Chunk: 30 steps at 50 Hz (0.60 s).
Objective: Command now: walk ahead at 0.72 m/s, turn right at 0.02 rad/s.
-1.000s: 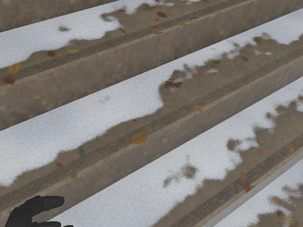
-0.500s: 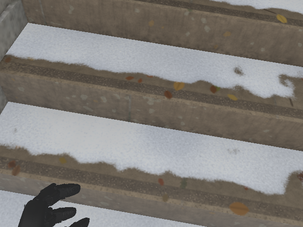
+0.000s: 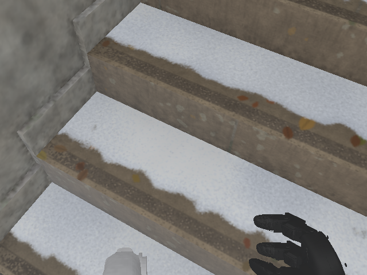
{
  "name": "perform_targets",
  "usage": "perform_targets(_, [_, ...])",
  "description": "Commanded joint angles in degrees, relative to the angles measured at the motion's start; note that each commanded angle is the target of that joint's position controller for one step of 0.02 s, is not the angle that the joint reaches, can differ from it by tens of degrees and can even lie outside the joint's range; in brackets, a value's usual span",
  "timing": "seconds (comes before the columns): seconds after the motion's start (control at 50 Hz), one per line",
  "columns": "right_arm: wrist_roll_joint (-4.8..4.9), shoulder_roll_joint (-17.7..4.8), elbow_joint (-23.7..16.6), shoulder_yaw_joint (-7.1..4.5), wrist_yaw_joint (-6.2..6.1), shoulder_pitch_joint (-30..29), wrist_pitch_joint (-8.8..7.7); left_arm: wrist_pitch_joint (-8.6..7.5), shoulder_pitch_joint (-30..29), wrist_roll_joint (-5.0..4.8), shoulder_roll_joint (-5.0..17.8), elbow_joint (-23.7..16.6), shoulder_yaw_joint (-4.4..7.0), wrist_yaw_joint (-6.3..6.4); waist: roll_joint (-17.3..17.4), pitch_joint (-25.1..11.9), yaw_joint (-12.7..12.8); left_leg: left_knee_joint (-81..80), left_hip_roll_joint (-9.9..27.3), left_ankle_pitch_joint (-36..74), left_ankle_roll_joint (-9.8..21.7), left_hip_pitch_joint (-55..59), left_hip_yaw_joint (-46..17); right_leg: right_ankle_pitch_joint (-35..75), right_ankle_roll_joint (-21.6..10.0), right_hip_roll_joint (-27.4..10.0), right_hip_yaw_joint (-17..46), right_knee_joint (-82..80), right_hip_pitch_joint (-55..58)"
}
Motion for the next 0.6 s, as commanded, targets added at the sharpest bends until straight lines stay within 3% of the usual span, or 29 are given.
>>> perform_targets(0.02, [1.09, -7.64, -4.94, -3.84, -0.05, 1.13, -3.18, -2.71, 0.71, 0.85, 13.88, -0.52, 1.22, -1.8, -6.66, -8.83, -11.29, -18.4, -11.98, 2.15, 6.35, 53.09, 17.22, 93.24, -16.57, -9.59, 4.68, 4.7, -28.39])
perform_targets(0.04, [1.13, -10.98, -2.31, -6.37, -0.88, 11.48, -3.53, -4.1, 1.74, 0.19, 15.49, -0.74, 1.24, -2.8, -6.87, -20.18, -16.98, -22.69, -11.33, 5.57, 10.17, 67.7, 5.13, 106.69, -14.2, -7.58, 7.82, 21.37, -30.67])
perform_targets(0.06, [0.93, -15.06, 0.27, -9.46, -2.53, 25.34, -2.56, -5.1, -2.28, -1.99, 20.17, -2.97, 2.66, -3.39, -8.49, -29.09, -24.69, -35.54, -4.92, 0.64, 12.85, 81.4, -14.17, 93.64, -10.03, -6.82, 14.14, 39.27, -35.44])
perform_targets(0.08, [-0.25, -21.29, 6.85, -11.4, -3.52, 32.39, -2.29, -5.83, -6.66, -2.92, 15.83, -4.4, 1.92, -4.78, 12.96, -35.95, -22.35, -52.94, 6.07, -11.07, 16.99, 86.26, -38.65, 41.26, -9.01, 3.56, 17.31, 62.68, -41.11])
perform_targets(0.1, [-2.42, -18.75, 10.29, -9.83, -2.36, 33.53, -3.39, -6.38, -7.8, -2.54, 10.44, -5.72, 1.25, -6.36, 17.97, -37.02, -16.73, -59.33, 12.56, -12.46, 15.39, 79.94, -48.02, 13.96, -11.18, 5.67, 24.08, 82.3, -42.08])
perform_targets(0.12, [-2.33, -15.56, 10.77, -9.22, -1.79, 28.94, -4.68, -6.31, -15.58, -2.94, 3.11, -11.19, 0.16, -6.72, 13.93, -25.24, -12.94, -61.08, 12.63, -5.33, 11.68, 69.61, -41.09, 10.89, -12.37, 6.76, 25.37, 92.49, -50.05])
perform_targets(0.14, [-1.91, -12.08, 12.48, -8.22, -1.62, 24.51, -5.18, -5.43, -20.92, -2.56, -0.7, -16.53, -1.2, -6.39, 7.56, -14.32, -10.0, -59.73, 13.31, 2.79, 9.9, 59.68, -32.98, 9.73, -13.22, 5.12, 23.45, 98.07, -55.32])
perform_targets(0.16, [-2.38, -5.5, 15.2, -6.88, -1.06, 20.81, -5.42, -4.13, -21.37, -0.99, -2.23, -18.4, -1.77, -6.36, 4.0, -8.66, -6.22, -58.63, 12.63, 6.51, 8.58, 53.49, -25.26, 9.25, -14.29, 2.82, 21.56, 99.84, -59.35])
perform_targets(0.18, [-2.85, -0.28, 17.05, -5.37, -1.02, 16.92, -5.14, -2.28, -20.3, -0.67, -4.39, -20.52, -2.67, -6.72, 5.65, -2.23, -2.55, -60.17, 12.6, 12.01, 6.95, 47.41, -18.72, 8.19, -14.36, 2.49, 21.43, 105.88, -62.02])
perform_targets(0.22, [-3.48, 3.03, 19.31, -3.92, -1.08, 14.71, -5.04, 0.39, -15.66, -2.32, -9.07, -22.06, -5.09, -7.43, 8.24, 2.74, 3.14, -64.36, 12.42, 21.98, 5.03, 43.0, -7.05, 3.09, -14.09, 3.3, 21.75, 112.62, -69.46])
perform_targets(0.24, [-3.97, 0.55, 18.82, -4.17, -1.5, 13.8, -5.16, 1.3, -11.14, -2.35, -6.12, -21.13, -4.96, -7.34, 7.59, 2.89, 5.46, -68.21, 11.43, 24.49, 5.04, 40.95, -0.51, 0.97, -12.68, 4.12, 18.17, 106.82, -67.18])
perform_targets(0.26, [-4.61, -0.38, 18.48, -3.95, -1.68, 9.23, -5.49, 2.0, -10.23, -1.28, -3.41, -21.06, -4.13, -6.57, 6.98, 2.22, 8.58, -71.15, 8.85, 27.86, 3.7, 36.61, 5.48, 7.74, -11.23, 5.21, 14.02, 104.52, -62.21])
perform_targets(0.28, [-5.61, -2.25, 18.45, -3.61, -1.84, 6.32, -5.56, 2.91, -8.94, -0.3, -2.15, -20.37, -3.57, -5.52, 8.82, 1.89, 10.38, -72.49, 8.96, 31.0, 4.49, 33.96, 9.05, 12.38, -9.64, 7.74, 10.03, 113.25, -60.03])
perform_targets(0.3, [-5.89, -2.99, 19.43, -3.31, -2.15, 6.5, -4.95, 3.35, -9.79, -0.24, -1.76, -20.32, -3.53, -4.49, 9.79, 3.44, 9.86, -73.65, 9.76, 33.93, 4.89, 34.69, 10.52, 12.73, -9.61, 8.21, 10.41, 120.04, -64.03])
perform_targets(0.32, [-5.19, -3.26, 19.89, -2.89, -2.53, 6.86, -4.56, 3.94, -10.14, -1.01, -1.85, -21.28, -3.68, -3.77, 10.96, 4.69, 9.95, -73.91, 9.44, 35.94, 4.94, 38.01, 12.22, 9.66, -9.97, 8.18, 9.93, 121.95, -68.7])
perform_targets(0.34, [-5.33, -4.02, 20.99, -2.86, -2.92, 7.79, -4.2, 4.05, -13.62, -1.56, -1.12, -23.37, -3.73, -3.74, 10.25, 7.02, 9.47, -73.91, 8.28, 42.04, 4.47, 40.75, 15.56, 7.14, -10.87, 8.03, 10.05, 120.44, -72.1])
perform_targets(0.36, [-5.64, -6.9, 20.66, -3.19, -3.78, 8.87, -3.91, 3.9, -16.65, -1.17, 0.51, -26.56, -3.87, -3.87, 9.61, 7.48, 9.67, -75.48, 8.24, 46.82, 4.33, 42.83, 18.44, 4.97, -11.36, 6.84, 10.6, 115.51, -72.67])
perform_targets(0.38, [-5.81, -10.24, 19.49, -3.8, -4.84, 6.94, -3.6, 3.48, -16.13, -1.39, 3.38, -27.4, -3.17, -3.98, 8.33, 5.12, 10.97, -75.87, 6.44, 57.39, 3.5, 45.79, 21.16, 4.51, -11.59, 7.46, 7.26, 108.08, -67.73])
perform_targets(0.4, [-5.47, -14.57, 18.21, -4.58, -5.86, 4.65, -3.14, 2.99, -14.01, -0.74, 4.92, -27.95, -3.05, -4.33, 7.82, -0.5, 13.82, -73.76, 3.12, 71.85, 2.96, 44.15, 24.67, 5.74, -11.59, 8.37, 2.38, 93.92, -53.97])
perform_targets(0.42, [-4.09, -19.05, 16.31, -5.99, -6.67, 3.34, -3.07, 3.13, -7.54, 0.73, 8.26, -26.47, -1.38, -4.55, 8.45, -7.88, 16.61, -69.44, 2.51, 83.57, 3.95, 46.16, 23.6, 9.17, -10.75, 9.36, 0.48, 83.36, -39.47])
perform_targets(0.44, [-2.23, -25.47, 16.14, -8.43, -7.29, 5.14, -2.89, 3.48, -1.9, 2.22, 7.62, -25.25, -0.57, -4.64, 12.14, -17.0, 17.37, -63.49, 8.95, 98.91, 7.13, 55.38, 18.23, -6.74, -11.94, 9.06, 3.68, 76.5, -31.82])
perform_targets(0.46, [-1.21, -26.69, 16.28, -9.46, -7.15, 6.57, -1.74, 4.71, 1.37, 1.61, 8.71, -23.26, 0.54, -4.57, 13.76, -18.69, 16.35, -54.16, 11.31, 106.46, 9.84, 62.48, 14.57, -26.79, -12.6, 12.24, 2.5, 68.47, -30.77])
perform_targets(0.48, [-0.61, -23.89, 14.18, -9.51, -6.24, 2.89, -1.54, 5.42, 4.96, 1.43, 10.43, -21.92, 1.55, -4.56, 12.07, -15.99, 16.82, -42.24, 12.52, 105.82, 10.38, 65.93, 11.61, -24.4, -15.8, 10.48, 6.0, 56.41, -32.01])
perform_targets(0.5, [1.65, -18.69, 8.18, -8.31, -5.27, -7.9, -2.08, 3.66, 12.98, 1.84, 11.77, -18.52, 2.29, -4.6, 0.51, -7.33, 21.05, -16.21, 2.36, 73.52, 6.22, 56.62, 11.73, 4.19, -20.41, 8.64, 12.81, 31.86, -27.88])
perform_targets(0.52, [-0.72, -5.14, -0.12, -3.94, -4.02, -11.87, -4.04, 2.14, 9.67, 3.55, 10.6, -12.72, 0.79, -4.15, -22.78, 3.14, 11.25, -1.86, -12.74, 17.98, 3.82, 28.62, 4.79, 13.41, -25.34, 9.38, 36.07, 23.26, -26.71])
perform_targets(0.54, [-0.54, -2.17, -2.22, -2.98, -1.51, -7.08, -6.82, -0.28, 3.94, 4.12, 1.72, -14.98, -1.9, -4.67, -21.69, 4.33, 2.61, 4.47, -12.88, 11.66, 6.03, 27.23, -5.14, 9.35, -24.5, 7.08, 48.69, 15.52, -34.84])
perform_targets(0.56, [-1.5, -2.97, -3.77, -2.38, 0.3, -7.01, -7.35, -1.68, 4.03, 4.14, -2.14, -14.85, -3.02, -4.63, -15.6, 4.38, 1.4, 6.58, -13.13, 11.18, 6.05, 26.11, -8.69, 7.86, -23.22, 6.78, 53.37, 15.92, -39.19])
perform_targets(0.58, [-3.52, -3.11, -4.28, -2.25, 1.7, -6.5, -7.64, -2.88, 4.36, 2.59, -3.25, -15.05, -3.07, -4.93, -4.77, 5.87, -0.29, 8.05, -12.92, 10.0, 6.16, 24.94, -10.2, 4.89, -21.78, 7.25, 55.1, 18.7, -42.56])
perform_targets(0.6, [-6.44, -2.06, -4.15, -1.69, 2.4, -4.19, -7.63, -3.62, 0.35, 1.33, -2.1, -16.78, -3.08, -4.7, 4.34, 4.63, -2.84, 14.19, -12.88, 11.72, 5.7, 23.51, -11.66, 5.3, -21.93, 7.36, 56.18, 23.35, -46.46])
